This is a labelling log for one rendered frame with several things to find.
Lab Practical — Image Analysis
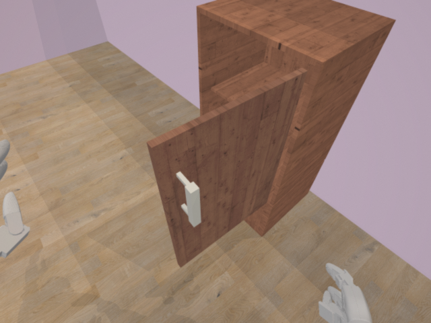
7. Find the robot right hand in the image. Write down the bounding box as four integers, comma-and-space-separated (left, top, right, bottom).
319, 263, 372, 323

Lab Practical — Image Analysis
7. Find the handle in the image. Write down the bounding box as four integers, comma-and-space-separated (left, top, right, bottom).
176, 172, 201, 227

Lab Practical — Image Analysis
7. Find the cupboard door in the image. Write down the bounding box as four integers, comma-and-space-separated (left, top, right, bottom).
147, 68, 308, 267

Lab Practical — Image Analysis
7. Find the robot left hand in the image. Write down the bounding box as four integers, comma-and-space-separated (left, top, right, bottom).
0, 139, 30, 258

